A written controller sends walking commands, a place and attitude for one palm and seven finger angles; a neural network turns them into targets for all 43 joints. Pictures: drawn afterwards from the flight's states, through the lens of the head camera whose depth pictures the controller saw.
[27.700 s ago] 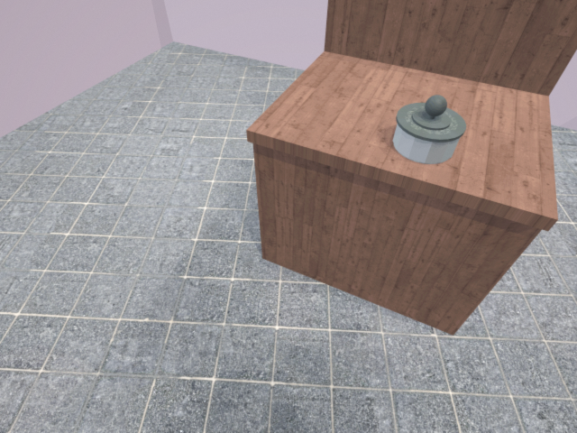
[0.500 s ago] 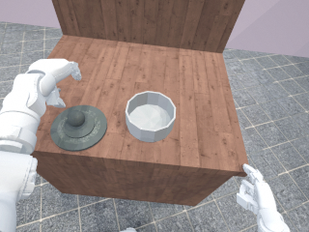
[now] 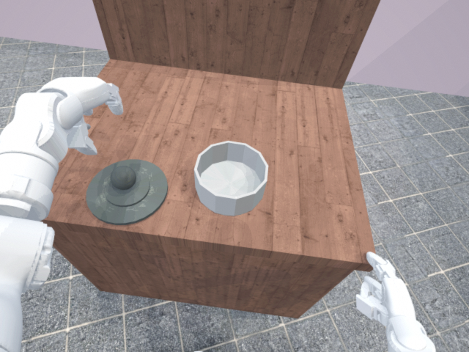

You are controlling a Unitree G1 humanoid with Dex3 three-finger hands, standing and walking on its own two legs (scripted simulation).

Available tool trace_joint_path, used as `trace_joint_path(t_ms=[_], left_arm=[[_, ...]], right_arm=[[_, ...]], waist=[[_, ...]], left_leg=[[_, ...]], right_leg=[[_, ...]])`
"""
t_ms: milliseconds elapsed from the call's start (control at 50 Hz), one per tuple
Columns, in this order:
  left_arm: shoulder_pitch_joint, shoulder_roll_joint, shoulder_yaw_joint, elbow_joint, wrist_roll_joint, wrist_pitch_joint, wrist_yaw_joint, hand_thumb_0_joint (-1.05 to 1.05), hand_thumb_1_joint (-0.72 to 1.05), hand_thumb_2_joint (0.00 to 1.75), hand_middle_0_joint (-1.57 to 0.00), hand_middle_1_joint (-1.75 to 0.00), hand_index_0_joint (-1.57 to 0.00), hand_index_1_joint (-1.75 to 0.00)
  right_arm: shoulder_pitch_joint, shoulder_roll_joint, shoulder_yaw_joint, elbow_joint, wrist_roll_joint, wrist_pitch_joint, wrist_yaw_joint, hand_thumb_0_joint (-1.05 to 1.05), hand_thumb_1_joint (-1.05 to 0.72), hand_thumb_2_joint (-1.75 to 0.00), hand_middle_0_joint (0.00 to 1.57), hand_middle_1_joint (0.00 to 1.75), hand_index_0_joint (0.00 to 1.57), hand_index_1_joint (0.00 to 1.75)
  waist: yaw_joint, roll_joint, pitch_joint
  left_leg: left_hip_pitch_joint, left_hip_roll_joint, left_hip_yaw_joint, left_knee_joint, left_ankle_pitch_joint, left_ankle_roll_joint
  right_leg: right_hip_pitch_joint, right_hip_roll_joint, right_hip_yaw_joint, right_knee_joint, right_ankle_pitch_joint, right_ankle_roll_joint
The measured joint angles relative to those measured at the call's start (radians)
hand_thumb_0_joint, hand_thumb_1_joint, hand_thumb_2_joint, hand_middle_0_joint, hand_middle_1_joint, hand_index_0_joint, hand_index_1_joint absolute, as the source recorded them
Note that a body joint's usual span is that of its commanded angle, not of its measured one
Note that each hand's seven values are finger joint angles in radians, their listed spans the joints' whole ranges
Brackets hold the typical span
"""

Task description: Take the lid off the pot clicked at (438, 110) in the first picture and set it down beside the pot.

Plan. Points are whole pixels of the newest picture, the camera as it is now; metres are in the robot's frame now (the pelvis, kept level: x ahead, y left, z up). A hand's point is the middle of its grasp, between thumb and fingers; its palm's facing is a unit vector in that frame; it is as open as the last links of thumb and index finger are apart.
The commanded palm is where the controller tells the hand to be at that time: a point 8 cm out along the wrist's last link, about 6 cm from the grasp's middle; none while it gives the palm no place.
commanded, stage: draw the hand back to the body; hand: left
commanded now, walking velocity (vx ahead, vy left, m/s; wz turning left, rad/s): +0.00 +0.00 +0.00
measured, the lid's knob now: (123, 177) +0.45 +0.26 -0.03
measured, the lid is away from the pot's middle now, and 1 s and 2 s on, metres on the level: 0.23 0.23 0.23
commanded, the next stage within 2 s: none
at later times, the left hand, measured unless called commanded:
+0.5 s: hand (89, 140) +0.41 +0.27 +0.12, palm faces -0.32 -0.06 -0.95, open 11.0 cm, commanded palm +0.39 +0.27 +0.19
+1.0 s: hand (117, 130) +0.39 +0.21 +0.17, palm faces +0.39 -0.88 -0.26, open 10.2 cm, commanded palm +0.33 +0.24 +0.19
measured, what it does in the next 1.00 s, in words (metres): shifts its weight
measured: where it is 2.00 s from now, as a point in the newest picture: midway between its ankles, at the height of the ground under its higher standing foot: outside the picture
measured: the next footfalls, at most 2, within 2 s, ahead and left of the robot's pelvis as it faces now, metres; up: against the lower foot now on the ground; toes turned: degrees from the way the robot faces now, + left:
none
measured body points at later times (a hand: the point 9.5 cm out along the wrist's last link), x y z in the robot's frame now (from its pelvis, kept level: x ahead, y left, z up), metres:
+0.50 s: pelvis +0.01 -0.01 +0.01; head +0.04 +0.00 +0.45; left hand +0.42 +0.27 +0.17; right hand +0.23 -0.28 -0.03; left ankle +0.06 +0.05 -0.73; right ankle -0.02 -0.16 -0.73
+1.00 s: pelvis +0.03 -0.07 +0.01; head +0.03 -0.07 +0.46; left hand +0.36 +0.25 +0.18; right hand +0.22 -0.29 -0.04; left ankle +0.06 +0.05 -0.73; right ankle -0.02 -0.16 -0.73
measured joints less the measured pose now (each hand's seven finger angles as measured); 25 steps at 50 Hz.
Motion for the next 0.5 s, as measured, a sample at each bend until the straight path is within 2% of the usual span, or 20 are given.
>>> trace_joint_path(t_ms=[80, 220, 300, 500], left_arm=[[0.005, 0.004, 0.003, -0.013, 0.000, -0.019, -0.005, 0.00, -0.08, 0.82, -0.45, -0.71, -0.44, -0.71], [0.059, 0.022, 0.065, -0.049, 0.001, -0.043, 0.003, 0.00, -0.08, 0.82, -0.45, -0.71, -0.44, -0.71], [0.119, 0.034, 0.094, -0.101, -0.002, -0.042, 0.005, 0.00, -0.08, 0.82, -0.44, -0.71, -0.44, -0.71], [0.305, 0.041, 0.145, -0.300, -0.045, -0.031, 0.001, 0.00, -0.08, 0.82, -0.44, -0.71, -0.44, -0.71]], right_arm=[[0.003, 0.000, 0.002, -0.006, -0.003, -0.010, -0.001, 0.01, -0.90, -0.90, 0.20, 0.30, 0.15, 0.28], [0.012, 0.008, 0.004, -0.027, -0.007, -0.006, 0.007, 0.01, -0.90, -0.90, 0.20, 0.30, 0.18, 0.30], [0.022, 0.011, -0.005, -0.045, -0.007, 0.010, 0.020, 0.01, -0.90, -0.90, 0.20, 0.30, 0.19, 0.31], [0.016, 0.004, -0.023, -0.064, 0.003, 0.064, 0.046, 0.01, -0.90, -0.90, 0.20, 0.30, 0.23, 0.34]], waist=[[-0.002, -0.001, 0.007], [-0.011, 0.005, 0.003], [-0.013, 0.014, -0.001], [-0.009, 0.029, 0.010]], left_leg=[[0.000, 0.002, -0.002, -0.004, 0.002, -0.004], [0.009, 0.008, 0.002, -0.015, 0.000, -0.010], [0.020, 0.011, 0.003, -0.022, -0.002, -0.013], [0.056, 0.014, -0.004, -0.045, 0.009, -0.019]], right_leg=[[-0.001, 0.002, -0.001, -0.001, 0.001, -0.002], [0.007, 0.007, 0.006, -0.018, 0.007, 0.007], [0.020, 0.010, 0.007, -0.032, 0.010, 0.011], [0.060, 0.014, 0.001, -0.060, 0.022, 0.013]])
